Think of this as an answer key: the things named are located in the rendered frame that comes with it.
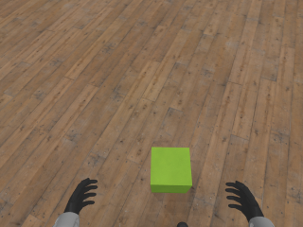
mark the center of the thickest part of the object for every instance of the left robot forearm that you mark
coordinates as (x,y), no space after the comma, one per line
(67,219)

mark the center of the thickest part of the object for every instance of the carton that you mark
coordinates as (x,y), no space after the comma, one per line
(170,170)

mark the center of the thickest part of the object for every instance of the right robot hand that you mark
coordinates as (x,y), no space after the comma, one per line
(249,205)

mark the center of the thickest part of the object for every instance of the right robot forearm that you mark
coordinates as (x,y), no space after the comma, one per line
(260,222)

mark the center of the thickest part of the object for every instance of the left robot hand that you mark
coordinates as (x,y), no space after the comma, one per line
(76,201)

